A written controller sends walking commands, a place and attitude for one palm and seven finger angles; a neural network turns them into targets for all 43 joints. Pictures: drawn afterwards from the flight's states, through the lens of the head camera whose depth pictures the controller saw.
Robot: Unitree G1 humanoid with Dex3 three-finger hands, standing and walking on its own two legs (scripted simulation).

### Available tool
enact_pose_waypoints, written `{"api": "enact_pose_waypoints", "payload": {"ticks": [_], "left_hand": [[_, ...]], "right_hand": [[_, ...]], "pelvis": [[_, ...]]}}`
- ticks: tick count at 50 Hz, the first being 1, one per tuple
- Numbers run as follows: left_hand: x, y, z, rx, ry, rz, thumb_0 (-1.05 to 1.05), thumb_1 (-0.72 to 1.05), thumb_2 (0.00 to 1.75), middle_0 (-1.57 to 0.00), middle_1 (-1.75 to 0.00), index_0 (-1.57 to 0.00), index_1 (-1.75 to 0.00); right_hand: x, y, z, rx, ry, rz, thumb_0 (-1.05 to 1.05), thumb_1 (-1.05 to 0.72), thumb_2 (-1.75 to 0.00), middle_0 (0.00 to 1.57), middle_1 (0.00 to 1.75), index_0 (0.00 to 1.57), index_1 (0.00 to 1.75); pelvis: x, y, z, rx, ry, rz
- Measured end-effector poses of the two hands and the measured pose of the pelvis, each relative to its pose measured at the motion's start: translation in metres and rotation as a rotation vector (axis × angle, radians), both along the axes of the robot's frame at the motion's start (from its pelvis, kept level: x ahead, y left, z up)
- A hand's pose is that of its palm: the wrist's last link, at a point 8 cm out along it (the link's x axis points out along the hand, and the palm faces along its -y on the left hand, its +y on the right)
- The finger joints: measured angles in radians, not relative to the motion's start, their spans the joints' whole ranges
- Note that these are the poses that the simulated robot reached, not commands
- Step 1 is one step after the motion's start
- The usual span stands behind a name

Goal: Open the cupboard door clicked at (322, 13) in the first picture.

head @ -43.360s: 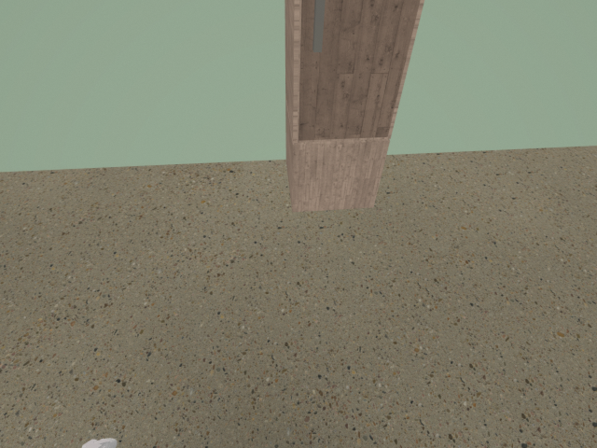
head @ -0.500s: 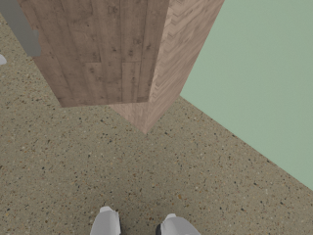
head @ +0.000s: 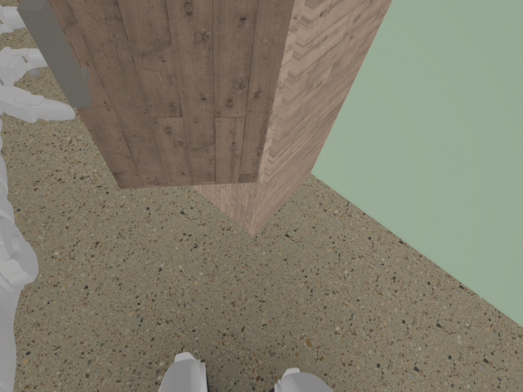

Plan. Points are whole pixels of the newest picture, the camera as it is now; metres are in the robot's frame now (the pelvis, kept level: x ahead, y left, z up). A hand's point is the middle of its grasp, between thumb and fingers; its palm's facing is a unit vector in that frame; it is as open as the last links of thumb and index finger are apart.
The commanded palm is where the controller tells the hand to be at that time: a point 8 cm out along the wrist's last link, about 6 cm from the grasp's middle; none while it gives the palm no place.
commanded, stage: slide the fingers in behind the handle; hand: left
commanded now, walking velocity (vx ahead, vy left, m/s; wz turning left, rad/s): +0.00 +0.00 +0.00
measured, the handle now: (63, 47) +0.57 +0.24 +0.14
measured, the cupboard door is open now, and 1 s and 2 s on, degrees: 47 47 45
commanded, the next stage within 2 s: close the thumb around the handle in 0.90 s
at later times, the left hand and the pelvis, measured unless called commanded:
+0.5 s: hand (66, 70) +0.53 +0.22 +0.14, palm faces +0.05 -1.00 +0.02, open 14.0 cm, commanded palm +0.51 +0.26 +0.13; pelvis -0.01 -0.02 +0.00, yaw +0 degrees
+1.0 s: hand (67, 70) +0.53 +0.22 +0.14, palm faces +0.05 -1.00 +0.01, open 14.0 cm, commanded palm +0.51 +0.26 +0.13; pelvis +0.00 -0.01 +0.00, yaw -1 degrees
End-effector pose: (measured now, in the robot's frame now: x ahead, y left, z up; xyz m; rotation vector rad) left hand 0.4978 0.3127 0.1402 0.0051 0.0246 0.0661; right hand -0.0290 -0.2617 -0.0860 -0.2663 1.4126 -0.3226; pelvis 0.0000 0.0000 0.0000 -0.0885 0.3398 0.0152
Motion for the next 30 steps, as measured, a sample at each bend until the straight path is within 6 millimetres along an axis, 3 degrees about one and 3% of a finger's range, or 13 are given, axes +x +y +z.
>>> {"api": "enact_pose_waypoints", "payload": {"ticks": [8, 21, 30], "left_hand": [[0.005, -0.025, 0.0, -0.028, 0.012, -0.019, -0.02, -0.5, 0.3, -0.29, -1.2, -0.28, -1.19], [0.002, -0.033, 0.003, -0.009, 0.005, -0.012, -0.02, -0.5, 0.3, -0.3, -1.2, -0.3, -1.2], [0.007, -0.038, -0.001, -0.018, 0.015, -0.012, -0.02, -0.5, 0.3, -0.3, -1.2, -0.3, -1.2]], "right_hand": [[-0.002, -0.012, 0.0, -0.012, -0.034, -0.012, 0.0, -0.9, -0.9, 0.21, 0.3, 0.2, 0.3], [-0.019, -0.019, -0.001, -0.001, -0.002, -0.045, 0.0, -0.9, -0.9, 0.21, 0.3, 0.2, 0.3], [-0.018, -0.02, 0.0, -0.006, -0.005, -0.045, 0.0, -0.9, -0.9, 0.21, 0.3, 0.2, 0.3]], "pelvis": [[-0.004, -0.008, 0.0, 0.007, -0.006, -0.008], [-0.006, -0.017, 0.0, 0.014, -0.01, -0.015], [-0.004, -0.018, 0.001, 0.015, -0.005, -0.015]]}}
